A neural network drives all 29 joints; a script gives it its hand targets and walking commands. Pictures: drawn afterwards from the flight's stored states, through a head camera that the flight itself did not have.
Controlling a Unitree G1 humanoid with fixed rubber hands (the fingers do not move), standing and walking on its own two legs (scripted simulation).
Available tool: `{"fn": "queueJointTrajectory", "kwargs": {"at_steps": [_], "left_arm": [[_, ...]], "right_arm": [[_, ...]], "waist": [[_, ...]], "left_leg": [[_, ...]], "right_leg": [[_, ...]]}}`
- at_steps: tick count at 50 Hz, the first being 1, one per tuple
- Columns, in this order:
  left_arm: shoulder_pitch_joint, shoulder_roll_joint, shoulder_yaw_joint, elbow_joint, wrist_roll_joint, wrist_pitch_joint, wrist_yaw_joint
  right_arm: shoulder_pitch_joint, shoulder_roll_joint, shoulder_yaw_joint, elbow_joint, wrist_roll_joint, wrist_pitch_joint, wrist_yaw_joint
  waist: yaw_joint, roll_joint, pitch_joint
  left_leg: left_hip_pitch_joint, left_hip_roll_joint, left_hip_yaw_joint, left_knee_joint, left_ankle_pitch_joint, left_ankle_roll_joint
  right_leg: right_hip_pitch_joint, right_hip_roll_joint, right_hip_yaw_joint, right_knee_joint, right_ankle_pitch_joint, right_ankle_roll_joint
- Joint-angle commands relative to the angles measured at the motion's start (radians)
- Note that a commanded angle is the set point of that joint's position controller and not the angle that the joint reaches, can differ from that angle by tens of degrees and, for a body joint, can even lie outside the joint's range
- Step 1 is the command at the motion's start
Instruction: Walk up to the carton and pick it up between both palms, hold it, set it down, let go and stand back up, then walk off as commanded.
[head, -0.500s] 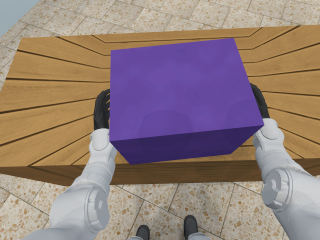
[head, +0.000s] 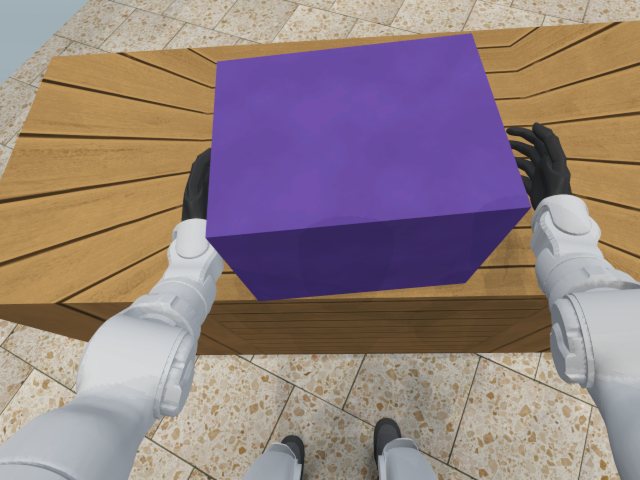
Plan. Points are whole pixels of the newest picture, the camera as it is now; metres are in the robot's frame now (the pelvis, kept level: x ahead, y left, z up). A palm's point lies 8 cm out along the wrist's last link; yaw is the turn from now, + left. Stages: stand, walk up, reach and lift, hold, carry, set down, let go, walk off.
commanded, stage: set down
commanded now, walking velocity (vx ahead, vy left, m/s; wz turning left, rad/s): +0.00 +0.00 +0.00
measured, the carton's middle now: (352, 182) +0.49 +0.00 -0.01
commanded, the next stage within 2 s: none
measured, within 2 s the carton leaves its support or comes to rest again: neither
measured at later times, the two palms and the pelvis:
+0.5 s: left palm (192, 233) +0.39 +0.20 +0.01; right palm (573, 222) +0.43 -0.28 -0.01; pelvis -0.01 -0.02 -0.01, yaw +1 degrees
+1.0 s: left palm (167, 276) +0.33 +0.21 +0.02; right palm (598, 265) +0.37 -0.28 +0.01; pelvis -0.03 -0.02 +0.00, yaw +0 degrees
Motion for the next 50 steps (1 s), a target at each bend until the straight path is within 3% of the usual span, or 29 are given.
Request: {"fn": "queueJointTrajectory", "kwargs": {"at_steps": [1,6,15,25,32,37,39,45,50], "left_arm": [[-0.390,0.218,-0.044,0.024,-0.132,-0.020,-0.036],[-0.338,0.259,-0.012,-0.016,-0.128,-0.032,-0.052],[-0.187,0.255,0.048,-0.127,-0.088,-0.026,-0.089],[-0.022,0.224,0.067,-0.339,-0.042,-0.009,-0.097],[0.011,0.204,0.006,-0.385,-0.071,0.012,-0.088],[-0.019,0.222,-0.027,-0.319,-0.115,0.022,-0.074],[-0.014,0.233,-0.035,-0.306,-0.127,0.027,-0.069],[0.025,0.242,-0.028,-0.339,-0.120,0.044,-0.057],[0.091,0.219,-0.014,-0.451,-0.076,0.048,-0.048]], "right_arm": [[-0.374,-0.263,0.131,-0.099,0.129,0.010,0.010],[-0.325,-0.232,0.198,-0.164,0.192,0.016,0.014],[-0.195,-0.244,0.210,-0.299,0.222,-0.023,-0.018],[-0.021,-0.274,0.205,-0.380,0.238,-0.060,-0.015],[0.042,-0.269,0.193,-0.376,0.253,-0.028,0.009],[0.038,-0.231,0.186,-0.386,0.255,0.014,0.026],[0.054,-0.225,0.183,-0.395,0.257,0.027,0.031],[0.112,-0.229,0.168,-0.405,0.265,0.031,0.036],[0.180,-0.250,0.144,-0.401,0.272,0.005,0.036]], "waist": [[0.059,-0.132,-0.732],[0.080,-0.188,-0.731],[0.062,-0.243,-0.721],[0.047,-0.204,-0.678],[0.019,-0.186,-0.465],[0.026,-0.214,-0.315],[0.027,-0.223,-0.284],[0.033,-0.204,-0.275],[0.030,-0.148,-0.319]], "left_leg": [[0.133,-0.012,0.172,0.066,0.282,-0.006],[-0.007,-0.027,0.180,0.070,0.239,0.025],[-0.032,-0.037,0.170,0.037,0.310,0.039],[0.138,-0.034,0.146,0.027,0.395,0.013],[0.138,-0.032,0.122,-0.011,0.167,0.017],[0.084,-0.034,0.123,-0.023,-0.043,0.031],[0.078,-0.034,0.121,-0.026,-0.091,0.036],[0.118,-0.029,0.118,-0.042,-0.094,0.034],[0.216,-0.027,0.111,-0.065,0.006,0.016]], "right_leg": [[0.466,0.015,-0.096,0.099,0.172,0.044],[0.628,-0.004,-0.048,0.136,0.208,0.063],[0.821,-0.014,-0.018,0.145,0.387,0.085],[0.825,0.012,-0.051,0.102,0.415,0.069],[0.728,-0.005,-0.036,0.049,0.088,0.050],[0.667,-0.037,0.002,0.014,-0.239,0.041],[0.668,-0.046,0.015,0.008,-0.310,0.040],[0.693,-0.056,0.019,-0.005,-0.291,0.036],[0.718,-0.038,-0.015,-0.013,-0.110,0.027]]}}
